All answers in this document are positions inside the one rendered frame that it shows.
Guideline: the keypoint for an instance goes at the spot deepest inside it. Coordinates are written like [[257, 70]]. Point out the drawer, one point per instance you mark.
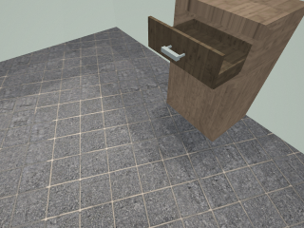
[[212, 56]]

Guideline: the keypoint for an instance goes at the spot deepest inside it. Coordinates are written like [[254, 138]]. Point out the cabinet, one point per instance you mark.
[[267, 25]]

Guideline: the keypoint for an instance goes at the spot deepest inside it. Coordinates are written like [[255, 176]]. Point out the handle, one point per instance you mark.
[[170, 53]]

